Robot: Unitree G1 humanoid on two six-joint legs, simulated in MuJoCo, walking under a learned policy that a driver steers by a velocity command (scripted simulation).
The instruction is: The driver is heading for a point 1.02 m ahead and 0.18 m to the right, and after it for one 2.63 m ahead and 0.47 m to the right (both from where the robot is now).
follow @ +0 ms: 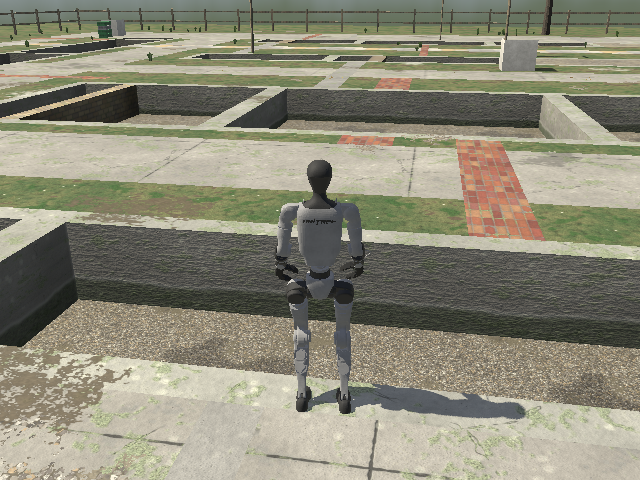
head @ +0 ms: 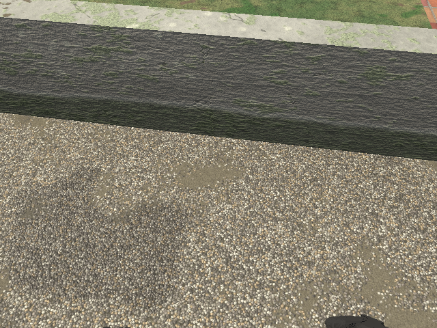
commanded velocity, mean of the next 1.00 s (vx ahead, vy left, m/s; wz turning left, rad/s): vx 0.50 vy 0.00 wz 0.00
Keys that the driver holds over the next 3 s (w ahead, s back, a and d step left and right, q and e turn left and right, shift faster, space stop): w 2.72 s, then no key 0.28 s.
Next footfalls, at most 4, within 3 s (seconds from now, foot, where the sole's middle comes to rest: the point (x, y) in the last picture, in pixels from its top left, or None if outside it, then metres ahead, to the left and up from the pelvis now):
none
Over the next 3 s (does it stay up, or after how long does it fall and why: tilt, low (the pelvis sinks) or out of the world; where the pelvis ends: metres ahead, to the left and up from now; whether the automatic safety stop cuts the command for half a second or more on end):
stays up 0.01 0.01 0.02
